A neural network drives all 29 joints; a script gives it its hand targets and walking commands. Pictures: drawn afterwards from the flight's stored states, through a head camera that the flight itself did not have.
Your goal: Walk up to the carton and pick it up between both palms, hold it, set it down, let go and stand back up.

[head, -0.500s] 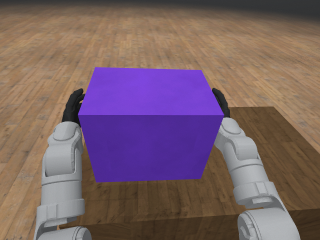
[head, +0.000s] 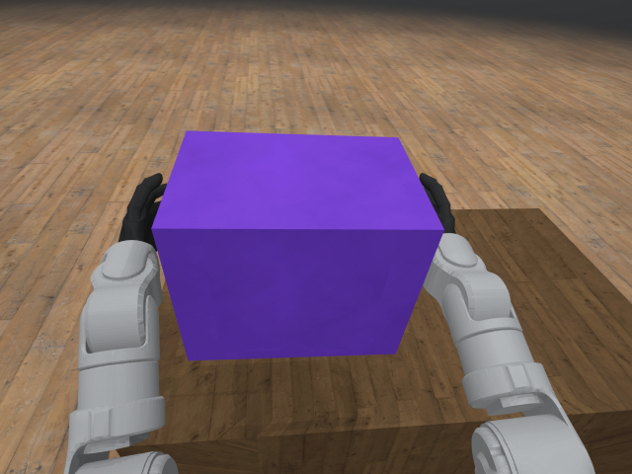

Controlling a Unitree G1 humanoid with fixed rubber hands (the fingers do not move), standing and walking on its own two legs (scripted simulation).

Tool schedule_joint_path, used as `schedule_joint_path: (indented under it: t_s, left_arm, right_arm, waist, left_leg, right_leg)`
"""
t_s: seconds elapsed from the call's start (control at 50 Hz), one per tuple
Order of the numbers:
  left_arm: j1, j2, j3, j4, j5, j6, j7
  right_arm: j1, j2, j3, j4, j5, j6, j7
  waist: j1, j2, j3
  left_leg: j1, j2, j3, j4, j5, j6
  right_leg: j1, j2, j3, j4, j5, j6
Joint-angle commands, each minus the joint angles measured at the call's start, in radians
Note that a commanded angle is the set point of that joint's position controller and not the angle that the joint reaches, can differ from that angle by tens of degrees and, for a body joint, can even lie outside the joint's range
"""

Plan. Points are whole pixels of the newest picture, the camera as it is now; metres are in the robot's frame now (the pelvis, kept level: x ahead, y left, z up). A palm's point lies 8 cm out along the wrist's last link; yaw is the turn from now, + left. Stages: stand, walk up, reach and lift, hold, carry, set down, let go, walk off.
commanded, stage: hold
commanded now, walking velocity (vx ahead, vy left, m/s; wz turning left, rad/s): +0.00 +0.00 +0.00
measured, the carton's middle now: (295, 247) +0.36 -0.01 +0.17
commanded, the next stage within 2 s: set down in 1.04 s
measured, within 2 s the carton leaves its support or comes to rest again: neither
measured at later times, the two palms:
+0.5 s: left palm (142, 239) +0.36 +0.16 +0.20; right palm (438, 233) +0.34 -0.19 +0.19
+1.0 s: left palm (140, 246) +0.35 +0.17 +0.19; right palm (435, 240) +0.34 -0.18 +0.18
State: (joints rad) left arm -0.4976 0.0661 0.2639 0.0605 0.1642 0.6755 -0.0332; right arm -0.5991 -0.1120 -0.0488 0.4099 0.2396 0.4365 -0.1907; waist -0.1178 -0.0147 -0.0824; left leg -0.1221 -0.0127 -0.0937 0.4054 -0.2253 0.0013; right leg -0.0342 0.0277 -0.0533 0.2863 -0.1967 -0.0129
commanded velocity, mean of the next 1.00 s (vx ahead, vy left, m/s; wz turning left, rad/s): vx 0.00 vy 0.00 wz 0.00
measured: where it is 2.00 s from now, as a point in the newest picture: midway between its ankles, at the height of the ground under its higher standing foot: outside the picture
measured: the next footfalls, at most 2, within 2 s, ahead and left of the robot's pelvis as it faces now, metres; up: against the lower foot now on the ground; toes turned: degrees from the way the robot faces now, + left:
none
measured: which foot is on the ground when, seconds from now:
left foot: down 0.00-1.00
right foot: down 0.00-1.00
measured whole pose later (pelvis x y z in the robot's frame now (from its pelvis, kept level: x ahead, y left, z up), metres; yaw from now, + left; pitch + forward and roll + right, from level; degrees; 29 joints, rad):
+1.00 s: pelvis +0.00 +0.00 +0.00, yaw +0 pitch -3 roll -1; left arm -0.50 0.06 0.26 0.08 0.17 0.67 -0.03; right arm -0.60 -0.11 -0.06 0.43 0.23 0.43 -0.17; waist -0.11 -0.02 -0.09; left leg -0.13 -0.01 -0.09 0.40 -0.22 0.00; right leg -0.04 0.03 -0.05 0.29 -0.19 -0.01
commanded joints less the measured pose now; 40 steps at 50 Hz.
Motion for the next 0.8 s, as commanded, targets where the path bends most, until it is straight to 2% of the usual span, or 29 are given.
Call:
schedule_joint_path:
  t_s: [0.0, 0.08, 0.1, 0.12, 0.18, 0.26, 0.32, 0.34, 0.38, 0.42, 0.44, 0.5, 0.56, 0.58, 0.62, 0.64, 0.74, 0.78]
  left_arm:
    - [-0.65, -0.439, -0.468, -0.168, -0.144, -0.047, -0.141]
    - [-0.661, -0.438, -0.474, -0.165, -0.15, -0.046, -0.137]
    - [-0.647, -0.437, -0.47, -0.153, -0.149, -0.046, -0.143]
    - [-0.653, -0.441, -0.461, -0.145, -0.143, -0.045, -0.142]
    - [-0.661, -0.455, -0.485, -0.158, -0.153, -0.052, -0.135]
    - [-0.694, -0.452, -0.454, -0.096, -0.149, -0.062, -0.133]
    - [-0.698, -0.456, -0.446, -0.089, -0.143, -0.067, -0.133]
    - [-0.679, -0.461, -0.458, -0.1, -0.147, -0.066, -0.135]
    - [-0.709, -0.445, -0.444, -0.094, -0.146, -0.073, -0.134]
    - [-0.715, -0.438, -0.429, -0.061, -0.142, -0.075, -0.137]
    - [-0.735, -0.441, -0.436, -0.076, -0.148, -0.08, -0.136]
    - [-0.723, -0.441, -0.425, -0.053, -0.143, -0.073, -0.143]
    - [-0.7, -0.448, -0.446, -0.082, -0.15, -0.074, -0.148]
    - [-0.689, -0.447, -0.451, -0.095, -0.146, -0.069, -0.149]
    - [-0.701, -0.441, -0.445, -0.092, -0.141, -0.061, -0.148]
    - [-0.688, -0.446, -0.442, -0.096, -0.139, -0.059, -0.151]
    - [-0.684, -0.457, -0.486, -0.147, -0.157, -0.065, -0.139]
    - [-0.69, -0.443, -0.478, -0.157, -0.153, -0.061, -0.134]
  right_arm:
    - [-0.708, 0.488, 0.379, -0.371, 0.117, -0.061, 0.132]
    - [-0.699, 0.472, 0.358, -0.352, 0.106, -0.056, 0.141]
    - [-0.699, 0.493, 0.372, -0.368, 0.104, -0.058, 0.137]
    - [-0.711, 0.48, 0.367, -0.347, 0.104, -0.054, 0.138]
    - [-0.714, 0.482, 0.368, -0.361, 0.109, -0.064, 0.141]
    - [-0.749, 0.492, 0.342, -0.316, 0.089, -0.065, 0.148]
    - [-0.748, 0.5, 0.34, -0.292, 0.085, -0.073, 0.153]
    - [-0.741, 0.51, 0.359, -0.318, 0.088, -0.078, 0.148]
    - [-0.748, 0.511, 0.361, -0.296, 0.094, -0.073, 0.143]
    - [-0.755, 0.512, 0.361, -0.278, 0.091, -0.072, 0.141]
    - [-0.757, 0.515, 0.35, -0.275, 0.093, -0.074, 0.143]
    - [-0.776, 0.521, 0.363, -0.294, 0.099, -0.073, 0.135]
    - [-0.74, 0.527, 0.372, -0.313, 0.104, -0.07, 0.121]
    - [-0.719, 0.515, 0.365, -0.304, 0.108, -0.065, 0.121]
    - [-0.724, 0.502, 0.352, -0.273, 0.104, -0.057, 0.128]
    - [-0.727, 0.512, 0.36, -0.31, 0.106, -0.063, 0.127]
    - [-0.733, 0.491, 0.366, -0.358, 0.113, -0.074, 0.134]
    - [-0.715, 0.482, 0.367, -0.336, 0.111, -0.066, 0.134]
  waist:
    - [-0.01, 0.057, -0.373]
    - [-0.015, 0.065, -0.363]
    - [-0.014, 0.046, -0.357]
    - [-0.005, 0.058, -0.346]
    - [-0.009, 0.077, -0.384]
    - [0.001, 0.049, -0.343]
    - [0.002, 0.055, -0.359]
    - [-0.001, 0.046, -0.384]
    - [0.003, 0.047, -0.373]
    - [0.008, 0.032, -0.354]
    - [0.001, 0.045, -0.372]
    - [0.011, 0.036, -0.378]
    - [-0.013, 0.04, -0.38]
    - [-0.019, 0.053, -0.367]
    - [-0.016, 0.065, -0.335]
    - [-0.014, 0.055, -0.35]
    - [-0.017, 0.082, -0.397]
    - [-0.017, 0.076, -0.376]
  left_leg:
    - [0.093, 0.002, 0.011, -0.021, 0.414, -0.106]
    - [0.103, 0.005, 0.013, -0.028, 0.395, -0.105]
    - [0.092, 0.001, 0.017, -0.025, 0.395, -0.095]
    - [0.086, 0.002, 0.017, -0.037, 0.373, -0.098]
    - [0.113, 0.004, 0.018, -0.027, 0.403, -0.105]
    - [0.072, 0.006, 0.02, -0.052, 0.303, -0.088]
    - [0.066, 0.006, 0.023, -0.051, 0.303, -0.088]
    - [0.081, 0.003, 0.025, -0.037, 0.344, -0.087]
    - [0.074, -0.002, 0.023, -0.035, 0.344, -0.087]
    - [0.048, -0.002, 0.023, -0.051, 0.286, -0.076]
    - [0.049, 0.0, 0.021, -0.053, 0.284, -0.081]
    - [0.05, -0.007, 0.022, -0.042, 0.308, -0.078]
    - [0.048, -0.007, 0.018, -0.034, 0.333, -0.086]
    - [0.062, -0.002, 0.015, -0.03, 0.361, -0.095]
    - [0.062, 0.003, 0.017, -0.037, 0.337, -0.1]
    - [0.074, 0.0, 0.019, -0.032, 0.356, -0.096]
    - [0.112, 0.004, 0.01, -0.009, 0.437, -0.117]
    - [0.115, 0.005, 0.009, -0.011, 0.441, -0.116]
  right_leg:
    - [0.12, -0.007, 0.014, 0.009, 0.371, 0.11]
    - [0.091, -0.002, 0.008, -0.001, 0.314, 0.102]
    - [0.105, -0.006, 0.012, -0.003, 0.337, 0.103]
    - [0.101, -0.006, 0.013, -0.001, 0.318, 0.102]
    - [0.091, 0.001, 0.01, -0.002, 0.304, 0.093]
    - [0.065, -0.008, 0.01, -0.01, 0.234, 0.102]
    - [0.082, -0.01, 0.015, -0.005, 0.244, 0.105]
    - [0.104, -0.005, 0.014, 0.0, 0.289, 0.103]
    - [0.106, -0.008, 0.014, 0.002, 0.308, 0.109]
    - [0.103, -0.017, 0.018, 0.0, 0.284, 0.117]
    - [0.097, -0.016, 0.017, 0.004, 0.277, 0.118]
    - [0.114, -0.019, 0.019, 0.006, 0.32, 0.121]
    - [0.14, -0.02, 0.022, 0.019, 0.389, 0.128]
    - [0.135, -0.014, 0.018, 0.017, 0.381, 0.125]
    - [0.091, -0.015, 0.013, 0.0, 0.291, 0.113]
    - [0.103, -0.014, 0.012, -0.002, 0.32, 0.115]
    - [0.098, -0.003, 0.007, 0.008, 0.338, 0.107]
    - [0.091, -0.002, 0.006, 0.002, 0.322, 0.105]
